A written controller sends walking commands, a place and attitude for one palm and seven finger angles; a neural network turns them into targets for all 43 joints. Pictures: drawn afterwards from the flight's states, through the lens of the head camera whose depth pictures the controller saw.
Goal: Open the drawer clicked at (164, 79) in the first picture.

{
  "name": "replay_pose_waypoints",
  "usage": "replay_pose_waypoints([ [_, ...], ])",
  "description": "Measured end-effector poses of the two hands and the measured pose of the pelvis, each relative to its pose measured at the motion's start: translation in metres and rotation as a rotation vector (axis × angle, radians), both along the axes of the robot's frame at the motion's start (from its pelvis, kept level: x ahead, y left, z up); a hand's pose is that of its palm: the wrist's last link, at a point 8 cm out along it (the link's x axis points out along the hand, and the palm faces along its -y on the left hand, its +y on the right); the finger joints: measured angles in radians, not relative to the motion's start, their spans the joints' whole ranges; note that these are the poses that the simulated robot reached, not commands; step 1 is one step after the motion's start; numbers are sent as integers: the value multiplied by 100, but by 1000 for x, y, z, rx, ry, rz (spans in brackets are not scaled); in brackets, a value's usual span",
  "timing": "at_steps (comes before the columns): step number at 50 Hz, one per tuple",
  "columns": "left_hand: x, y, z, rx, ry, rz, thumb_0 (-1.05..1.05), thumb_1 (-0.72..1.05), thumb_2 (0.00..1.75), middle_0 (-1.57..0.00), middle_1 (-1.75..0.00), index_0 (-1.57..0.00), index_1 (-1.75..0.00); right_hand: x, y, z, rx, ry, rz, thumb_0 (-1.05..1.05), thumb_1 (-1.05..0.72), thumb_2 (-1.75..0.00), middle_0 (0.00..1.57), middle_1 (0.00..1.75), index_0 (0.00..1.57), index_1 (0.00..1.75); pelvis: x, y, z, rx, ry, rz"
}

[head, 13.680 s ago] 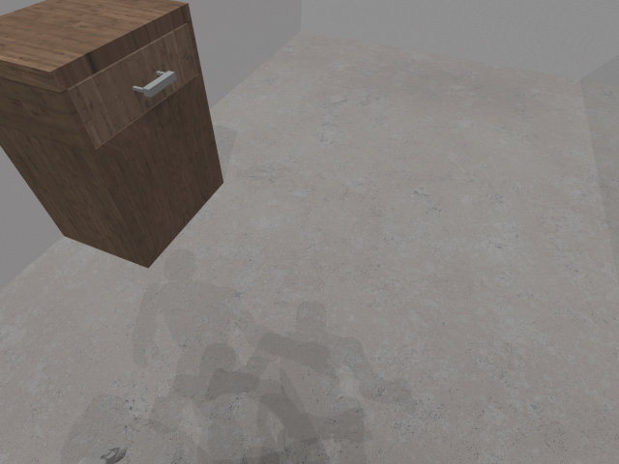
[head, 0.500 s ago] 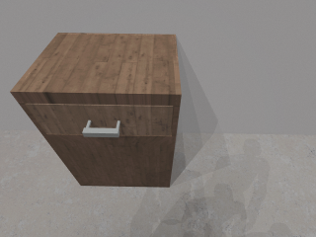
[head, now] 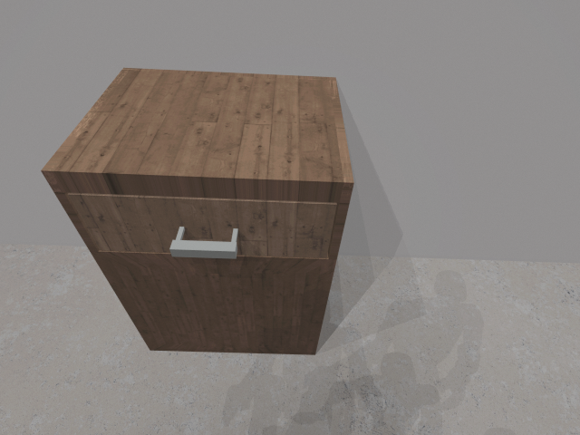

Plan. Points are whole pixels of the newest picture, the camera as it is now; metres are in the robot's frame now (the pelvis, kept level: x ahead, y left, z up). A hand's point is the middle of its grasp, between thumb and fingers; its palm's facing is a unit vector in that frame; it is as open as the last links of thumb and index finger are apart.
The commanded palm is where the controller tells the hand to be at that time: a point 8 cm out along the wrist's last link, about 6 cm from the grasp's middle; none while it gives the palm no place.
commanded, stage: raise the hand with hooked fingers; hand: left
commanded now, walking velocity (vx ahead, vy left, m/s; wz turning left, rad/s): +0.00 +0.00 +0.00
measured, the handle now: (206, 240) +0.51 +0.21 -0.10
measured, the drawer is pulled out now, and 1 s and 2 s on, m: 0.00 0.00 0.00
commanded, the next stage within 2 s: move the hooked fingers above the handle in 1.96 s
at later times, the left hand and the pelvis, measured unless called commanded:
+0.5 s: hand out of the picture +0.14 +0.19 -0.08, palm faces -0.11 -0.21 -0.97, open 8.7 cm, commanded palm +0.14 +0.22 -0.01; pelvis -0.04 -0.02 -0.04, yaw -1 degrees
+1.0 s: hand (156, 338) +0.25 +0.21 -0.01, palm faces -0.03 -0.12 -0.99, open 11.6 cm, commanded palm +0.23 +0.22 +0.06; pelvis +0.03 -0.02 -0.02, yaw +0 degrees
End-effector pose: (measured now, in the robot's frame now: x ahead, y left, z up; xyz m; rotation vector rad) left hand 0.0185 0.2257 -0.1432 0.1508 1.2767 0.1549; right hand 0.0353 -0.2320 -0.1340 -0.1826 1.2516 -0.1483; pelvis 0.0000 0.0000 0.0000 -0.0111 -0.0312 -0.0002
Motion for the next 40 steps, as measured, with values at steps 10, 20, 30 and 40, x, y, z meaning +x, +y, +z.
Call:
replay_pose_waypoints([
  [10,73,14,93,314,-496,-240,2,87,89,-20,-32,-21,-32,17,7,13,-15,-314,19,1,-92,-90,20,30,20,30,-22,6,-7,36,33,-3],
  [20,140,-22,152,951,-837,-790,1,70,82,-21,-43,-21,-43,103,-5,26,21,-574,114,1,-91,-90,20,30,20,30,-40,-4,-30,51,131,-35],
  [30,101,-10,130,1129,-763,-902,0,45,72,-25,-58,-26,-58,171,-11,26,-52,-528,278,1,-91,-90,20,30,20,30,-28,-23,-48,24,180,10],
  [40,183,2,180,1218,-784,-781,0,22,62,-26,-73,-27,-73,186,12,11,84,-496,208,1,-91,-90,20,30,20,30,-1,-23,-40,24,185,9],
])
